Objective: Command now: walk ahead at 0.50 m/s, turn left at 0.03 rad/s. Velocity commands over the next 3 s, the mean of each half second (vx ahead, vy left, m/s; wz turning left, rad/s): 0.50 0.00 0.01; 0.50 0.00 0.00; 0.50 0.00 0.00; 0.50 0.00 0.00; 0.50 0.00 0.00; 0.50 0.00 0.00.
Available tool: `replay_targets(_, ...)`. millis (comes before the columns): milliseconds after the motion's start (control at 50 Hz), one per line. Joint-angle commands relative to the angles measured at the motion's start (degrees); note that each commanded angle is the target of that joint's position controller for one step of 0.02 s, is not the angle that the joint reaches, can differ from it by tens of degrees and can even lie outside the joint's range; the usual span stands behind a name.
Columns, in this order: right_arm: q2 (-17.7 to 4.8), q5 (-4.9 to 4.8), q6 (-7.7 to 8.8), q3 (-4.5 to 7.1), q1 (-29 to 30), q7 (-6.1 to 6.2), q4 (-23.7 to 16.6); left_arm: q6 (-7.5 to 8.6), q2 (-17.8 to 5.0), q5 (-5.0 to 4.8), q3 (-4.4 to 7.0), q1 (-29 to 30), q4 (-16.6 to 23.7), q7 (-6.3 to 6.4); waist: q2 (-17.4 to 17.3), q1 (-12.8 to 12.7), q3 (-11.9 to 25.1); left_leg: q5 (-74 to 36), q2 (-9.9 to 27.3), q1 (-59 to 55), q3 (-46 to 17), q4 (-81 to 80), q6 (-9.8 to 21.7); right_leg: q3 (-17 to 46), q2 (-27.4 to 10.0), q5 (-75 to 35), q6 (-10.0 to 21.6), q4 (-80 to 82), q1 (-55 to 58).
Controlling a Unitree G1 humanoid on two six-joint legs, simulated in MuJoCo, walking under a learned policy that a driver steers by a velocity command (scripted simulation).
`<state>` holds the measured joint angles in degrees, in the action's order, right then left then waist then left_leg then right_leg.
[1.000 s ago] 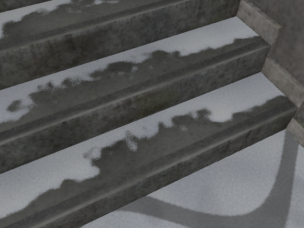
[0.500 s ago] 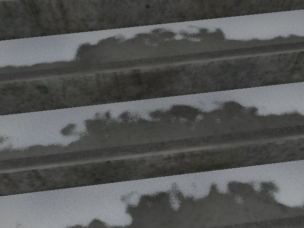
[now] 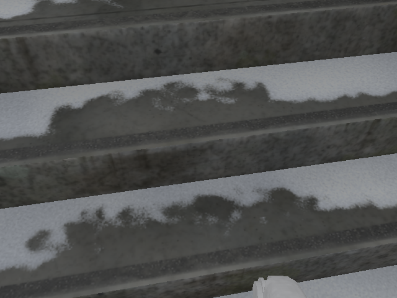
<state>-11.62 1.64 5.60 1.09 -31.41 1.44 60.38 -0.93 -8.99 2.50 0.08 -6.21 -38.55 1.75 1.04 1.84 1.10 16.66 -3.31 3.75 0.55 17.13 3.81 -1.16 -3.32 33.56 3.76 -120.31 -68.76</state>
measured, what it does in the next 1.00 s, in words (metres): climbs: right foot 0.17 m higher, then left foot 0.17 m higher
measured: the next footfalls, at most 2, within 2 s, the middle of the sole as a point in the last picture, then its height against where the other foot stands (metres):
right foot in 0.16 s outside the picture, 0.17 m higher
left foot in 0.72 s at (200, 227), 0.17 m higher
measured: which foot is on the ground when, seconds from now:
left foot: down 0.00-0.18, up 0.20-0.70, down 0.72-1.00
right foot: up 0.00-0.14, down 0.16-0.78, up 0.80-1.00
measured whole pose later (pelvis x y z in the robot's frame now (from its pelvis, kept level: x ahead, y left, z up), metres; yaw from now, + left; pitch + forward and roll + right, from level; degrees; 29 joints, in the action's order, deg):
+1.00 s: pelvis +0.56 -0.08 +0.32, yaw -1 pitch +6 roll +3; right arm -7.8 5.8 1.6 -0.2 -27.3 -3.2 66.4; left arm 3.2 -11.4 2.2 -0.1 -3.3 -44.9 -4.1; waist 2.8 1.0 9.3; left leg 22.4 -4.7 20.8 4.8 36.7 4.0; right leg 9.2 1.5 9.2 15.7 -114.0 -68.4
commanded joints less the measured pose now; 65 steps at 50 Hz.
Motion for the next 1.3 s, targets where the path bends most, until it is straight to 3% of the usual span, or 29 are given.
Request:
replay_targets(20, -6.62, -0.38, 0.58, -0.05, -1.47, 0.30, 1.08, 1.96, 1.48, -0.58, -2.94, 19.26, 14.13, -0.03, -1.53, 0.19, -10.42, 9.15, 17.40, -2.69, -11.54, -13.94, 7.29, -1.74, -2.81, 2.99, 1.02, 8.32, -20.38)
replay_targets(100, -6.90, -3.05, -0.85, -0.94, 5.54, 0.95, -1.17, 0.05, 2.86, -1.14, -4.01, 9.06, 13.06, -1.67, -4.06, -4.02, 0.79, -53.03, 13.44, 12.38, 1.35, -19.05, 8.11, -9.51, -0.32, -10.01, 3.61, 39.55, 30.70)
replay_targets(160, -17.90, -4.85, 0.69, 2.99, 6.61, -1.09, -3.33, 1.15, -5.82, -0.75, 0.63, -14.78, 4.68, -1.23, -10.91, -14.89, 22.05, -99.09, 16.66, -2.93, 1.17, 17.47, 4.81, -7.05, 7.59, -11.98, 5.06, 59.00, 56.30)
replay_targets(180, -14.73, -4.18, 1.37, 2.86, 4.17, -1.95, -4.36, 1.66, -9.60, 0.35, 2.19, -16.92, 1.77, -0.89, -4.72, -13.62, 22.61, -75.99, 12.35, 7.85, -1.75, 34.90, 3.14, 12.14, 1.26, -4.68, 7.56, 70.30, 63.17)
replay_targets(200, -6.92, -2.50, 1.69, 2.12, 4.90, -3.81, -8.30, 0.69, -18.94, -0.24, 5.08, -21.77, -2.43, 0.07, 18.88, -12.15, 24.71, -7.98, -4.08, 26.40, -5.56, 61.32, -0.14, 46.09, -15.57, -13.48, 12.40, 94.24, 70.55)
replay_targets(220, -4.07, 0.80, 1.47, 2.37, 3.37, -4.19, -8.62, 0.24, -16.96, -1.34, 5.31, -15.68, -2.70, 0.06, 10.54, -7.80, 25.81, -6.76, -3.21, 30.04, -16.93, 81.12, 0.80, 56.86, -16.55, -5.08, 9.97, 100.49, 65.33)
replay_targets(280, 2.76, 2.18, -0.73, 0.75, 13.86, -1.62, -15.68, 1.83, -3.43, -0.87, 2.33, -6.32, -10.94, -1.38, -1.26, -0.21, -0.12, -13.75, 2.45, 44.44, -7.91, 95.36, 2.23, 34.90, -11.24, 11.34, 6.39, 96.84, 41.82)
replay_targets(320, 0.82, -1.00, -1.48, -0.20, 12.91, -6.69, -12.97, 3.87, 2.11, 2.59, -0.78, -8.16, -15.29, -5.60, -0.54, -1.54, -3.40, -24.24, -2.71, 57.30, -23.72, 104.68, 12.31, 29.05, -9.50, -7.84, 6.31, 97.86, 39.13)
replay_targets(400, -2.52, -1.49, -1.94, -0.31, 16.05, -6.07, -15.04, 6.37, -1.71, 3.22, -0.26, -5.72, -18.70, -6.66, -1.32, 4.81, 1.95, -25.19, -0.23, 63.99, -14.72, 95.33, 12.35, 6.14, -4.16, -17.63, 2.03, 100.62, 40.68)
replay_targets(560, -1.00, -1.80, -3.92, -3.32, 39.94, -5.38, -21.87, 6.47, -2.45, 6.05, -2.57, -28.95, -25.78, -6.96, 4.55, -4.16, 1.18, -23.32, 3.48, 79.27, -0.46, 97.30, 8.64, 4.74, -4.87, -22.32, 2.96, 107.39, 51.90)
replay_targets(640, 2.84, 1.22, -8.27, -4.46, 40.35, -6.17, -21.67, 6.76, -3.75, 2.28, -3.65, -26.91, -24.01, -9.12, 7.92, -0.72, 1.32, -8.54, 6.43, 71.08, 9.81, 82.32, 6.15, 3.17, -11.27, -60.50, 9.48, 110.56, 59.77)
replay_targets(720, -1.03, 0.73, -9.22, -3.00, 38.26, -6.92, -25.64, 8.47, -16.03, -1.83, -0.05, -25.52, -25.02, -9.43, 12.69, 4.53, 6.61, 6.07, -3.00, 46.25, 13.03, 47.08, 2.75, 1.86, -15.37, -122.09, 12.53, 101.36, 72.79)
replay_targets(740, -2.04, 0.24, -8.65, -2.34, 34.72, -6.15, -24.38, 7.84, -17.72, -1.53, 1.24, -24.92, -25.24, -9.66, 12.79, 4.56, 8.62, 5.63, -4.15, 42.54, 12.82, 40.18, 3.48, 0.22, -14.27, -130.25, 11.53, 94.64, 77.20)
replay_targets(760, -4.70, -0.80, -8.74, -1.50, 19.90, -5.01, -19.10, 7.52, -15.10, 3.22, 1.24, -28.50, -25.08, -10.41, 7.00, 5.18, 20.78, -13.74, -0.54, 16.69, 0.19, 47.48, 9.75, 1.37, -12.73, -137.22, 8.59, 81.37, 61.25)
replay_targets(780, -7.96, -0.06, -9.08, -0.41, 6.31, -4.42, -13.29, 6.79, -12.93, 3.91, 1.26, -24.60, -22.49, -11.79, -1.98, 8.82, 26.63, -10.49, 3.76, -0.63, -17.03, 31.69, 14.75, 6.29, -7.84, -115.02, 7.79, 68.70, 46.04)
replay_targets(800, -9.54, 3.82, -9.05, 0.64, -5.05, -4.63, -8.60, 4.71, -7.07, 1.60, 1.56, -17.30, -23.21, -12.39, -16.26, 13.90, 15.00, -2.38, 13.32, 0.88, -40.32, 11.13, 21.44, 7.26, 8.75, -40.92, 4.88, 34.71, 23.82)
replay_targets(820, -8.34, -0.86, -5.81, 2.68, 6.73, -0.30, -5.85, 8.60, -6.10, -0.80, 2.65, -9.78, -12.16, -6.69, -8.70, 5.31, 17.34, 2.76, 16.48, 1.68, -43.64, 11.20, 20.09, 7.91, 8.89, -29.09, 3.66, 13.82, 23.45)
replay_targets(880, 2.75, 0.07, -0.88, 0.05, 9.51, 0.93, 1.50, 7.70, 5.91, -0.21, -0.78, -0.11, -2.35, -2.29, -0.19, -1.77, -1.59, 13.22, 13.74, 17.47, -27.89, 7.51, 9.68, 9.76, 5.80, -26.67, 6.05, 0.29, 7.60)
replay_targets(900, 7.74, 2.42, -2.90, -2.15, 11.82, -2.98, 1.01, 4.34, 0.61, -0.52, -1.23, -5.33, -9.05, -5.05, -4.15, 0.57, -0.07, -1.86, 11.98, 11.16, -22.84, 9.52, 10.44, 20.48, 9.29, -26.92, 12.07, -0.56, -6.19)
replay_targets(960, 6.33, 4.60, -2.78, -2.41, 12.09, -5.96, 1.62, 4.18, -1.94, -0.13, -0.59, 0.67, -3.81, -6.46, 2.32, -5.53, 3.70, -13.64, 11.62, 13.63, -10.23, 4.70, 9.68, 9.17, 5.09, -20.49, 14.47, 4.15, -9.13)
replay_targets(1000, 3.77, 5.85, -1.63, -2.32, 13.82, -5.31, 0.43, 3.81, 0.96, -0.96, -2.43, 5.94, -2.05, -6.34, -6.87, -6.48, 2.71, -6.21, 10.09, 24.69, -7.67, -1.58, 9.61, 2.49, 0.94, -20.47, 13.35, 0.40, -4.91)
replay_targets(1020, 1.45, -1.34, 2.33, -1.57, 8.51, -2.07, 3.22, 3.68, 7.55, -2.43, -3.08, 10.79, 2.40, -2.13, -6.65, -4.46, -6.51, -2.38, 15.00, 25.72, -12.61, -8.10, 10.90, 0.26, 4.79, -16.76, 5.24, -11.43, -6.35)
replay_targets(1040, 5.58, 7.07, -0.14, -3.23, 3.70, -3.84, 5.77, 2.62, 1.41, -1.53, -4.22, 12.09, 0.42, -4.55, -1.54, -3.45, 3.21, -1.13, 13.80, 13.70, -12.31, -1.21, 8.06, 6.77, -0.50, -16.63, 12.72, -4.89, -18.31)
replay_targets(1060, 3.48, 8.20, -0.71, -2.93, 0.48, -6.00, 6.48, 1.74, -0.41, -1.28, -3.65, 16.52, 3.41, -4.71, 1.32, -2.82, 2.11, -3.94, 11.79, 12.89, -8.92, -2.91, 6.63, 3.38, -1.56, -25.08, 13.24, 10.94, -16.43)
replay_targets(1120, 0.50, 3.27, -0.82, -2.29, -0.62, -8.63, 4.82, -1.79, 0.10, 0.27, -5.05, 34.48, 8.95, -5.53, -6.42, 0.52, 2.32, -11.26, 14.63, 31.45, -6.54, -20.11, 10.30, -5.00, -2.27, -14.40, 10.75, 32.71, 12.04)
replay_targets(1220, -10.98, -0.12, 2.43, 1.63, -2.09, -8.10, 3.99, -1.19, -3.96, 0.00, -2.65, 10.49, -0.67, -6.39, -14.11, -8.57, 14.66, -100.54, 17.35, -5.23, -0.14, 8.68, 8.21, -6.74, 8.31, -17.16, 7.68, 62.94, 32.64)
replay_targets(1240, -5.25, 4.87, 2.14, 0.64, -10.22, -9.21, 3.55, -1.01, -5.90, -2.49, -2.53, -0.65, -6.42, -5.42, -0.65, -6.37, 28.47, -87.54, 14.19, 15.31, -4.57, 23.20, 6.29, 12.36, 1.41, -29.07, 14.89, 64.28, 61.22)
replay_targets(1280, -1.53, 2.26, -0.58, 1.94, -3.05, -10.75, 4.52, -0.73, -13.56, 0.42, 1.47, -22.53, -14.69, -4.51, 13.22, -15.78, 20.31, -21.29, -1.47, 41.58, -15.64, 74.32, 3.99, 51.61, -10.84, 0.67, 19.57, 98.38, 63.37)
replay_targets(1300, -0.86, 0.01, 2.68, 3.26, 8.82, -4.55, -8.40, 1.96, -12.72, -3.10, 3.84, -7.92, -15.67, -2.14, 7.51, -6.30, 17.24, -12.95, -0.49, 41.26, -9.78, 90.61, 2.58, 42.93, -11.59, 5.44, 14.59, 97.60, 59.00)
Over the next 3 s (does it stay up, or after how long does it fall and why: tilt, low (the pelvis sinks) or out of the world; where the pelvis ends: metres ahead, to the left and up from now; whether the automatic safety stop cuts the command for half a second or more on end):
stays up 1.60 -0.12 0.94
